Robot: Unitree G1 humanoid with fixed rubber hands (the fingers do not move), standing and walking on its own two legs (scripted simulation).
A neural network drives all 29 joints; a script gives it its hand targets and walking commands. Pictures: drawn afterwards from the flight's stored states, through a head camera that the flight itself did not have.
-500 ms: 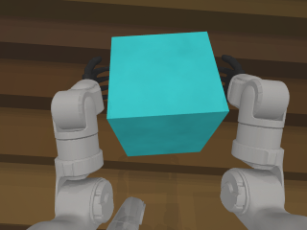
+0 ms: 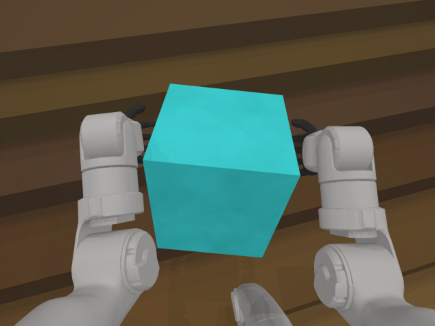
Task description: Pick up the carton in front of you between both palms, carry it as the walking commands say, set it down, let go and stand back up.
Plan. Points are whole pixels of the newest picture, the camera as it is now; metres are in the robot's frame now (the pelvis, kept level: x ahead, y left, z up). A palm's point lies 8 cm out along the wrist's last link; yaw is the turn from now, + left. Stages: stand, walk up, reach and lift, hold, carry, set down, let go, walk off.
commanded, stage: carry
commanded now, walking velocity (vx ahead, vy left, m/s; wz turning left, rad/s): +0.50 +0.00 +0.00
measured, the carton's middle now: (218, 174) +0.39 -0.05 +0.06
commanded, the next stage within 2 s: none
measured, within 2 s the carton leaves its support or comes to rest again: neither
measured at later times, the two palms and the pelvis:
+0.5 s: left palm (119, 66) +0.60 +0.11 +0.18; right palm (257, 51) +0.63 -0.19 +0.18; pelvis +0.24 -0.06 +0.02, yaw -1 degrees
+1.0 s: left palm out of the picture +0.89 +0.03 +0.36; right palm out of the picture +0.88 -0.27 +0.36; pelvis +0.51 -0.11 +0.17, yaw -2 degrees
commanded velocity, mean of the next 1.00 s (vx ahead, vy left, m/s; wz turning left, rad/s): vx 0.50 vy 0.00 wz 0.00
